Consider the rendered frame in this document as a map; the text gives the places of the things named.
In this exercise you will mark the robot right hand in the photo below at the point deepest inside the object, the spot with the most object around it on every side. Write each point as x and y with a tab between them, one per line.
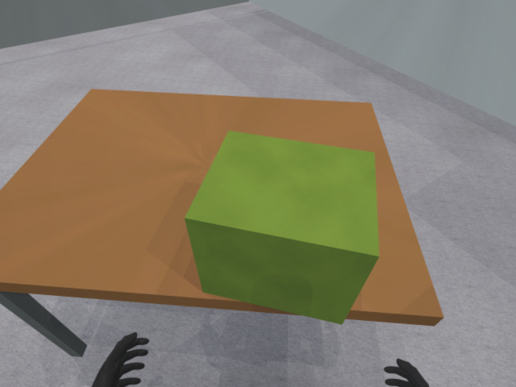
407	371

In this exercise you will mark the table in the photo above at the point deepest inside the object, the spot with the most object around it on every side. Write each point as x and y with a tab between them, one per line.
98	210

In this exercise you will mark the carton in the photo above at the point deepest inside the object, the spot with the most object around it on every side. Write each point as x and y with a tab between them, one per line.
286	224

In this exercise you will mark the robot left hand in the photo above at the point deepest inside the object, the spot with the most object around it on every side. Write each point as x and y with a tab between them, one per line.
114	367

